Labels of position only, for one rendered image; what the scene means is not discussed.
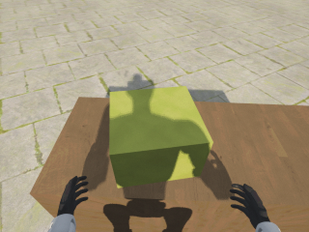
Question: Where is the robot right hand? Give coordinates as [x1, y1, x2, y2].
[230, 184, 270, 229]

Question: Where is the robot left forearm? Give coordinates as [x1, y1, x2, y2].
[47, 214, 76, 232]

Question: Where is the pedestal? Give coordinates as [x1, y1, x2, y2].
[30, 97, 309, 232]

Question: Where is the robot left hand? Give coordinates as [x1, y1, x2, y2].
[57, 176, 89, 217]

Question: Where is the carton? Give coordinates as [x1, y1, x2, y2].
[109, 86, 213, 189]

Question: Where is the robot right forearm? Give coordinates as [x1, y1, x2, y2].
[255, 221, 281, 232]

